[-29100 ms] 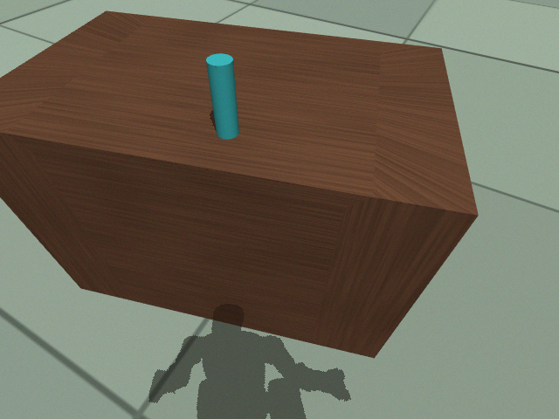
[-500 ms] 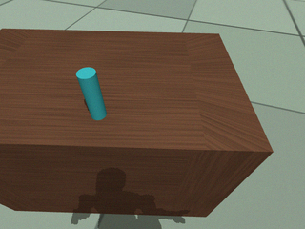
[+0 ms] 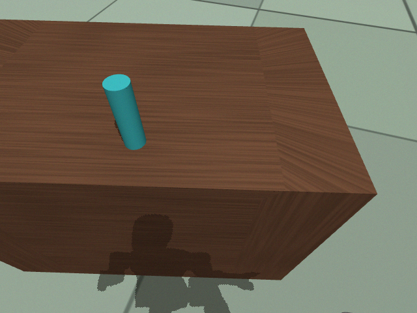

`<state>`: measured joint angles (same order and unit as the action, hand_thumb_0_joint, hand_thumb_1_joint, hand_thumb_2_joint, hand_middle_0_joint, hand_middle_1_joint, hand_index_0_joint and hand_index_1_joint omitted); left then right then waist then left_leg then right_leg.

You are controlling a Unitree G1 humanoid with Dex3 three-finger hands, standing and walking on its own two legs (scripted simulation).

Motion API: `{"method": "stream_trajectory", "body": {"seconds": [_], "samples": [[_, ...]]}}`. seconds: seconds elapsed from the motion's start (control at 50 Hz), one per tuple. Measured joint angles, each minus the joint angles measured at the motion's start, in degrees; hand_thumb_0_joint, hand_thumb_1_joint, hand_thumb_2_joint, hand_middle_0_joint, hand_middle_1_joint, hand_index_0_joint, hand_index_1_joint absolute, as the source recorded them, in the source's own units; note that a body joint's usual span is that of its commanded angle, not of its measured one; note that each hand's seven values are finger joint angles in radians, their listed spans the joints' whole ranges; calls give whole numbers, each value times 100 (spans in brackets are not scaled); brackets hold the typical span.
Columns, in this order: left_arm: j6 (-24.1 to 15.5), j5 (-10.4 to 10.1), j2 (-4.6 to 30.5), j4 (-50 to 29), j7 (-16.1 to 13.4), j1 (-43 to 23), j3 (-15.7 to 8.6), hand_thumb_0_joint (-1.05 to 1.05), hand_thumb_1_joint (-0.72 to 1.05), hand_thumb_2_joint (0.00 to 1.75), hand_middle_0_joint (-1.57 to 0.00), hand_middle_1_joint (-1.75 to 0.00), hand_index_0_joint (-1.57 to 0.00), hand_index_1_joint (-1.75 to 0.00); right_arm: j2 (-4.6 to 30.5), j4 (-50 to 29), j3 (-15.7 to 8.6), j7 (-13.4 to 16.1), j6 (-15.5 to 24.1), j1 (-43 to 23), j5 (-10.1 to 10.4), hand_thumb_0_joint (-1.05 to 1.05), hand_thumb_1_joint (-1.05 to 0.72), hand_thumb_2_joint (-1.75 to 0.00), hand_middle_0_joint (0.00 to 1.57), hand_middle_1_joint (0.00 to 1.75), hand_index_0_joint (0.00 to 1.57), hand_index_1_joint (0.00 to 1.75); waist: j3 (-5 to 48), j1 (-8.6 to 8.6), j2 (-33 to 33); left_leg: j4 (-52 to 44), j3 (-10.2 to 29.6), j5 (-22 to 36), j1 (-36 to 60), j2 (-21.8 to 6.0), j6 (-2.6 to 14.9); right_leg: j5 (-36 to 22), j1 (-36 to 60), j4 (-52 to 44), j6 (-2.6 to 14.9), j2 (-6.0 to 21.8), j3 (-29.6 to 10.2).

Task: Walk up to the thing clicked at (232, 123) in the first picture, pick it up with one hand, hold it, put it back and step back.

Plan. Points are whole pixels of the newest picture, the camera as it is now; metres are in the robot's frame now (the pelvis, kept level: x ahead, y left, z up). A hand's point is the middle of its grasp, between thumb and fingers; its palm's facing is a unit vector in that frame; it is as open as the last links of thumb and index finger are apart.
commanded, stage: step back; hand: left
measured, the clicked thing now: (127, 115) +0.47 +0.17 +0.11
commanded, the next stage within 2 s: none
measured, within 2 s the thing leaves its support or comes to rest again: neither
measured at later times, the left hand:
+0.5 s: hand out of the picture +0.04 +0.29 -0.17, palm faces -0.09 -0.92 -0.38, open 7.3 cm
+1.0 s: hand out of the picture -0.10 +0.30 -0.16, palm faces +0.02 -0.92 -0.40, open 7.4 cm
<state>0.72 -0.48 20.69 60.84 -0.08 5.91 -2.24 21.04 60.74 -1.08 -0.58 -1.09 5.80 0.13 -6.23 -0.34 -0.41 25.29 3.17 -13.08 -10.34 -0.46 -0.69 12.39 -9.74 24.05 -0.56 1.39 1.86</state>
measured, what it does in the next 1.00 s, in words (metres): walks backwards: right foot, then left foot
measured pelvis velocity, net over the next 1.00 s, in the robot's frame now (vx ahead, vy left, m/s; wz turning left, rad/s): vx -0.22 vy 0.03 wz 0.02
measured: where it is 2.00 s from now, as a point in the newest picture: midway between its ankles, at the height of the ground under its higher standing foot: outside the picture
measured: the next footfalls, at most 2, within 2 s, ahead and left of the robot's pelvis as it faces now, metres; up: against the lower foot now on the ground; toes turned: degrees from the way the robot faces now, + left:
right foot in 0.56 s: -0.10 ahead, -0.10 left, +0.00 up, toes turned +0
left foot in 0.96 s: -0.18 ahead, +0.15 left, +0.00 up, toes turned -1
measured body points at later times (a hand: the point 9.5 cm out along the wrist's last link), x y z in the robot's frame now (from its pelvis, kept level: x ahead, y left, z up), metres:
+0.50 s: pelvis -0.09 +0.02 -0.02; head -0.02 +0.03 +0.42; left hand +0.04 +0.33 -0.15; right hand -0.03 -0.29 -0.14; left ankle -0.04 +0.14 -0.74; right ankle -0.13 -0.10 -0.70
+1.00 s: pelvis -0.22 +0.03 -0.03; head -0.15 +0.04 +0.42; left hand -0.10 +0.35 -0.14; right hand -0.11 -0.29 -0.14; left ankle -0.22 +0.15 -0.74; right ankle -0.14 -0.09 -0.74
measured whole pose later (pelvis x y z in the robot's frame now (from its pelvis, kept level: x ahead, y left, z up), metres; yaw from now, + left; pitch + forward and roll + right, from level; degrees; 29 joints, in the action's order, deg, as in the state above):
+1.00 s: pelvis -0.22 +0.03 -0.03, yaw +1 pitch -3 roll +2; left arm 3.2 0.5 22.6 44.6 -1.0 6.5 -3.6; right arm 22.5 50.0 -3.0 0.3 -2.0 8.1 -1.6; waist -11.6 1.0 2.1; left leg 37.9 1.2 -19.6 -15.3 3.3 1.1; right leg 17.6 -24.4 42.0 0.6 2.2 -1.4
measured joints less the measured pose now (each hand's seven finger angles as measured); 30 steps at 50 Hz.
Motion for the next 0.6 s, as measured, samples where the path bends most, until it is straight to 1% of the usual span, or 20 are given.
{"method": "stream_trajectory", "body": {"seconds": [0.08,0.12,0.14,0.18,0.2,0.22,0.24,0.26,0.28,0.3,0.32,0.34,0.38,0.44,0.5,0.52,0.54,0.56,0.58,0.6], "samples": [[122,7,78,-290,-4,-117,-84,1,90,90,-21,-30,-21,-30,150,-276,-122,-3,-108,-59,14,0,-90,-89,20,30,20,30,-236,-9,-51,693,36,-205,-485,40,104,190,-434,617,27,24,25],[177,29,106,-427,-3,-176,-100,1,90,90,-21,-30,-21,-30,235,-399,-184,-4,-162,-54,5,0,-90,-89,20,30,20,30,-316,-23,-75,1139,51,-312,-761,94,266,303,-642,954,27,63,40],[201,49,118,-489,-5,-209,-107,1,90,90,-21,-30,-21,-30,271,-456,-216,-7,-185,-44,-5,0,-90,-89,20,30,20,30,-360,-28,-69,1458,51,-451,-896,146,346,361,-734,1125,16,98,34],[243,112,150,-600,-12,-252,-114,1,90,90,-21,-30,-21,-30,306,-571,-269,-27,-218,18,-15,0,-90,-89,20,30,20,30,-395,-35,15,2063,26,-1021,-1041,282,446,461,-928,1439,-18,203,-36],[264,137,177,-647,-18,-272,-111,1,90,90,-21,-30,-21,-30,307,-635,-290,-43,-213,82,-12,0,-90,-89,20,30,20,30,-379,-53,75,2166,-2,-1126,-1026,315,490,505,-1040,1585,-45,260,-75],[285,150,207,-700,-25,-287,-107,1,90,90,-21,-30,-21,-30,313,-702,-303,-59,-188,174,-14,0,-90,-89,20,30,20,30,-336,-74,115,2000,-22,-893,-935,288,532,561,-1179,1756,-58,294,-104],[303,138,228,-751,-41,-323,-107,1,90,90,-21,-30,-21,-30,322,-754,-323,-62,-146,272,-44,0,-90,-89,20,30,20,30,-290,-95,124,1819,4,-897,-885,257,295,653,-1362,1986,19,274,-160],[323,124,266,-794,-72,-402,-129,1,90,90,-21,-30,-21,-30,271,-762,-338,-48,-116,319,-96,0,-90,-89,20,30,20,30,-342,-93,216,1871,-29,-948,-932,303,194,1030,-1505,2291,102,165,-449],[338,117,292,-840,-109,-461,-158,1,90,90,-21,-30,-21,-30,214,-753,-317,-50,-106,349,-129,0,-90,-89,20,30,20,30,-407,-90,282,1910,-52,-940,-968,321,179,1485,-1617,2677,160,-46,-760],[337,116,304,-872,-142,-490,-174,1,91,90,-21,-30,-21,-30,163,-741,-284,-56,-110,377,-148,0,-90,-89,20,30,20,30,-447,-110,303,1895,-40,-893,-990,305,186,1817,-1706,3095,197,-288,-975],[327,110,313,-891,-163,-496,-176,1,91,90,-20,-30,-21,-30,107,-733,-257,-46,-119,405,-159,0,-90,-89,20,30,20,30,-463,-130,312,1819,-24,-816,-995,278,192,1962,-1779,3488,220,-493,-1093],[312,96,320,-907,-173,-483,-174,1,91,90,-20,-30,-21,-30,50,-732,-235,-24,-129,427,-177,0,-90,-89,20,30,20,30,-467,-129,333,1698,-36,-720,-982,253,192,1981,-1833,3813,229,-634,-1149],[280,76,306,-943,-158,-402,-167,1,91,90,-20,-30,-21,-30,-24,-773,-199,33,-135,445,-204,0,-90,-89,20,30,20,30,-473,-101,335,1452,-96,-536,-951,187,202,1911,-1848,4193,199,-761,-1099],[270,87,252,-977,-105,-207,-159,1,91,90,-20,-30,-21,-30,-67,-922,-176,95,-99,419,-217,0,-90,-89,20,30,21,30,-501,-101,252,1204,-178,-329,-935,71,212,1910,-1585,4025,77,-733,-911],[268,96,198,-996,-56,-36,-163,1,91,90,-20,-30,-21,-30,-57,-1089,-148,122,-70,365,-198,0,-90,-89,20,30,21,30,-521,-109,168,1137,-255,-202,-1000,-17,167,1828,-1117,3074,28,-558,-738],[257,101,183,-999,-42,13,-169,1,91,90,-20,-30,-21,-30,-42,-1130,-137,122,-77,344,-189,0,-90,-89,20,30,21,30,-512,-108,148,1163,-280,-182,-1047,-35,135,1733,-939,2647,38,-484,-673],[238,108,164,-998,-30,59,-175,1,91,90,-21,-30,-21,-30,-17,-1160,-127,119,-92,324,-175,0,-90,-89,20,30,21,30,-496,-102,119,1227,-299,-180,-1112,-53,100,1520,-737,2143,61,-417,-598],[207,123,142,-991,-25,105,-181,1,91,90,-21,-30,-21,-30,18,-1176,-120,113,-116,305,-151,0,-90,-89,20,30,21,30,-468,-88,82,1336,-311,-201,-1196,-74,59,1141,-510,1558,99,-365,-516],[175,153,65,-952,-34,108,-192,1,91,90,-21,-30,-21,-30,82,-1153,-127,115,-143,244,-118,0,-90,-89,20,30,21,30,-510,-105,-82,1459,-236,-221,-1256,-165,17,933,-417,1348,156,-446,-424],[159,180,-13,-942,-27,128,-183,1,91,90,-21,-30,-21,-30,133,-1119,-138,121,-176,198,-81,0,-90,-89,20,30,21,30,-538,-154,-236,1566,-58,-250,-1312,-167,71,887,-400,1329,199,-515,-324]]}}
